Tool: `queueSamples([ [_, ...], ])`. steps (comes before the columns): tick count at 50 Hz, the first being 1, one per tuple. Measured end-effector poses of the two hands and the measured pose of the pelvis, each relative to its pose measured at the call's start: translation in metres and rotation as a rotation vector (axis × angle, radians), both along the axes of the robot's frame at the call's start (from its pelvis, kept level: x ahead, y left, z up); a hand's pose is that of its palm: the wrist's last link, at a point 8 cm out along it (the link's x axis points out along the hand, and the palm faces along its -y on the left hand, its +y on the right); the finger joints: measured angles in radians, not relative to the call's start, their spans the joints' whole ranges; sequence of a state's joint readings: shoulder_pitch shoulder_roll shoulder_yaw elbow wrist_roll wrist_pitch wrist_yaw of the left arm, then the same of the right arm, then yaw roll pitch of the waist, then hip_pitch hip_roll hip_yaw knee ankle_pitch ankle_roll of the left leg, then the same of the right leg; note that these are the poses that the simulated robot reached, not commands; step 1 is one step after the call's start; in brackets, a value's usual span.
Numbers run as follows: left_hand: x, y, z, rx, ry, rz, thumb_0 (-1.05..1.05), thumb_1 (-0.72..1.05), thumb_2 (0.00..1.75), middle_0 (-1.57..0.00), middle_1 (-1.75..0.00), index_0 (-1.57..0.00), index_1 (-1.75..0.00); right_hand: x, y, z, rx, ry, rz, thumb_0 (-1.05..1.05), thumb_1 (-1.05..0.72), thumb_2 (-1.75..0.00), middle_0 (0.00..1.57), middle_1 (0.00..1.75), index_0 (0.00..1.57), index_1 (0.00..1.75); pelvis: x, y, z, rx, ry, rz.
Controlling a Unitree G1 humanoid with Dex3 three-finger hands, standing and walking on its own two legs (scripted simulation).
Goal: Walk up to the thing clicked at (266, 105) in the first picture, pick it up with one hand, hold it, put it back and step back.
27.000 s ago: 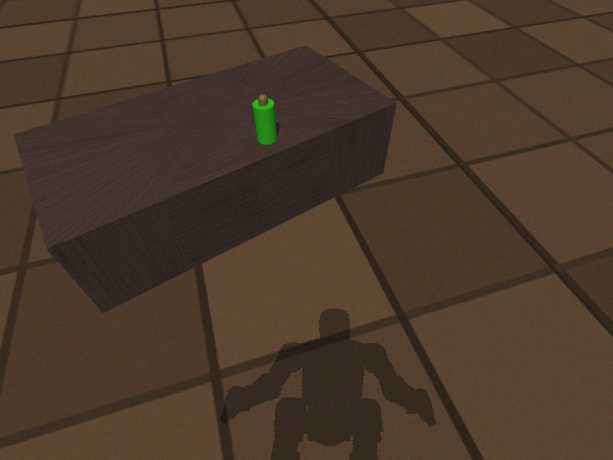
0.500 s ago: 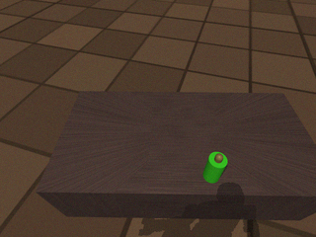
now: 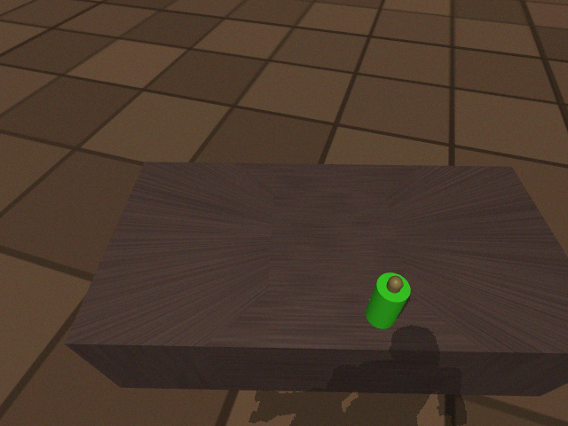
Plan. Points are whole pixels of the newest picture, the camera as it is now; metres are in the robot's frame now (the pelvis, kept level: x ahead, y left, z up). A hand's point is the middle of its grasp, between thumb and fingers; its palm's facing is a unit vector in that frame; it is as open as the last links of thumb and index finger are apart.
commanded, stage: stand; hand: right
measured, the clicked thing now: (388, 298) +0.46 -0.22 -0.30
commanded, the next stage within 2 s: step back in 0.82 s
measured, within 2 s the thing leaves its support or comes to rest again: neither
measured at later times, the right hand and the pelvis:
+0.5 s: hand out of the picture +0.07 -0.25 -0.16, palm faces -0.03 +0.94 -0.34, open 7.3 cm; pelvis +0.00 +0.00 +0.00, yaw +0 degrees
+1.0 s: hand out of the picture +0.08 -0.26 -0.16, palm faces -0.02 +0.93 -0.37, open 7.3 cm; pelvis -0.02 +0.00 -0.01, yaw +0 degrees
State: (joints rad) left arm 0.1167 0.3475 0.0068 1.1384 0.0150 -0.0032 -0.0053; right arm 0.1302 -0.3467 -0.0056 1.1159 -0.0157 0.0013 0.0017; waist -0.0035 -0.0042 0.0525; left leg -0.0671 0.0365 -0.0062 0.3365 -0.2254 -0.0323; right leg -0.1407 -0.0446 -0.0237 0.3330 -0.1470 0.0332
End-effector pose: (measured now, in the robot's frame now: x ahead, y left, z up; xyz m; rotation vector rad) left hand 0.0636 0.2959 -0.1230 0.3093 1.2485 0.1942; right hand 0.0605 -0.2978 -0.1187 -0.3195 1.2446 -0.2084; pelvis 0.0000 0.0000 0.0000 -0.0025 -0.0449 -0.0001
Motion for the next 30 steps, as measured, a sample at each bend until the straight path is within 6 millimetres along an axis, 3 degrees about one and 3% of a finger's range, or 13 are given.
queueSamples([
  [30,0.0001,0.0027,0.0001,0.005,0.020,0.003,0.00,0.90,0.90,-0.21,-0.30,-0.21,-0.30,0.0046,0.0021,-0.0017,0.004,0.015,0.005,0.01,-0.91,-0.90,0.20,0.30,0.21,0.30,0.0049,0.0012,0.0001,0.000,0.010,0.005],
])
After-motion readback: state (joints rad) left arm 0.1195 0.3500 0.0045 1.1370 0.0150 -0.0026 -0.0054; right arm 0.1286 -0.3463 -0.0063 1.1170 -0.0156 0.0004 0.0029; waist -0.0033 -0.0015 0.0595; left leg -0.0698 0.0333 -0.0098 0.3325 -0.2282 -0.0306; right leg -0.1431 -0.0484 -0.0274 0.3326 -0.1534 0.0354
